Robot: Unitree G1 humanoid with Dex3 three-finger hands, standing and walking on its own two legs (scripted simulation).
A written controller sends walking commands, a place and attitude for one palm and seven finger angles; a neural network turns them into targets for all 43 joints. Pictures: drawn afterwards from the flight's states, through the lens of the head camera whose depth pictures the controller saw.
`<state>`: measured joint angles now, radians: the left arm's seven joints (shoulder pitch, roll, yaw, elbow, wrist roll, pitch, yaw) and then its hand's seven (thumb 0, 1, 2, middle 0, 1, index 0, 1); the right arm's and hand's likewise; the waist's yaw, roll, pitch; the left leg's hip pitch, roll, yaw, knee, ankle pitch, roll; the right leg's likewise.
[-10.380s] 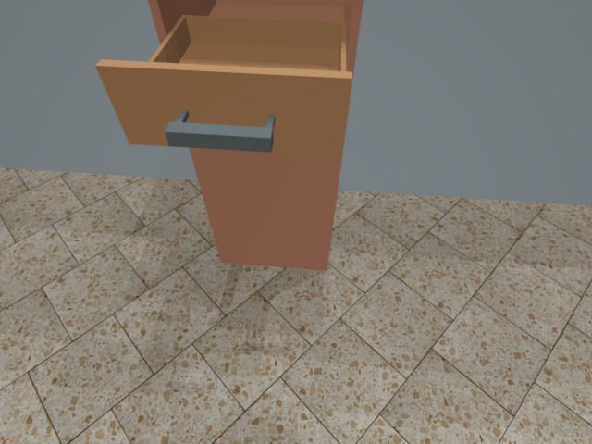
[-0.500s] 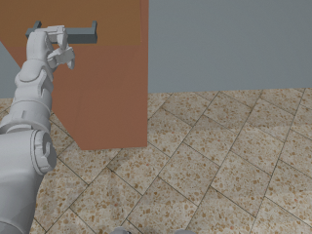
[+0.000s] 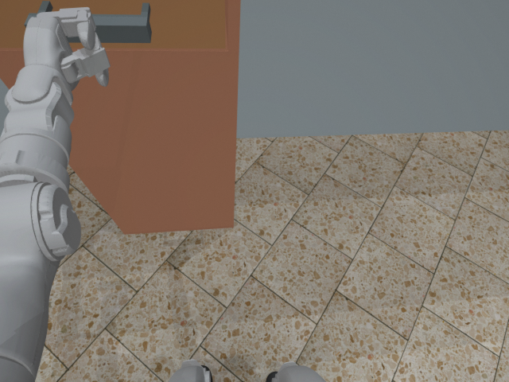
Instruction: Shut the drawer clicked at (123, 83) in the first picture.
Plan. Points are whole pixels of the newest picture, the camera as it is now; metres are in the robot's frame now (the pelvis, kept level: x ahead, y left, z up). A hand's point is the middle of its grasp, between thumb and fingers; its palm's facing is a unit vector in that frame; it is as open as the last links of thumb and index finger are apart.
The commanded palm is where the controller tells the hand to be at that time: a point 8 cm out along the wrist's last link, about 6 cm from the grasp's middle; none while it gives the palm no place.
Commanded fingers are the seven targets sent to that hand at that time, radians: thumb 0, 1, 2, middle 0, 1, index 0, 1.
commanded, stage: pull the fist back off the drawer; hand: left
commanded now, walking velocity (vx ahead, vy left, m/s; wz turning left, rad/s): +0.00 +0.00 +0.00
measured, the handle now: (94, 18) +0.63 +0.18 +0.17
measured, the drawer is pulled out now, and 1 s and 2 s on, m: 0.00 0.00 0.00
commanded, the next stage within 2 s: draw the hand back to the body in 0.74 s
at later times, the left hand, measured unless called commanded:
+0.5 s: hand (100, 54) +0.55 +0.16 +0.17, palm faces -0.01 -1.00 +0.01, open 3.3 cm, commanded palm +0.52 +0.21 +0.17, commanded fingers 0.00 0.90 0.90 -1.40 -1.60 -1.40 -1.60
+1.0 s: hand (82, 76) +0.50 +0.18 +0.17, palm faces -0.02 -1.00 +0.01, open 3.3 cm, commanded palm +0.46 +0.23 +0.17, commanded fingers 0.00 0.90 0.90 -1.40 -1.60 -1.40 -1.60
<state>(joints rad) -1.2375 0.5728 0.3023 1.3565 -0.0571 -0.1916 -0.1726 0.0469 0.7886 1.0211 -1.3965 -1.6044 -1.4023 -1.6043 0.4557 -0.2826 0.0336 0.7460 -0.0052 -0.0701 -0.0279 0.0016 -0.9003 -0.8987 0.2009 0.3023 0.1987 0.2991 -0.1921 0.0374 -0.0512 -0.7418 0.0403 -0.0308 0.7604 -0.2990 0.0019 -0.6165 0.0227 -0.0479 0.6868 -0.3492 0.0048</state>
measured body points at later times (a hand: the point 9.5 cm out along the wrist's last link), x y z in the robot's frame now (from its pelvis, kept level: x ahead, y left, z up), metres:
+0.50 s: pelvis +0.00 +0.00 +0.00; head +0.10 +0.01 +0.44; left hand +0.54 +0.22 +0.17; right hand -0.06 -0.26 -0.11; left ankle +0.03 +0.11 -0.71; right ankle -0.02 -0.13 -0.71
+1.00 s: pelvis +0.03 +0.00 +0.01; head +0.07 +0.00 +0.46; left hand +0.49 +0.23 +0.17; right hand +0.08 -0.26 -0.10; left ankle +0.03 +0.11 -0.71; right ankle -0.02 -0.13 -0.71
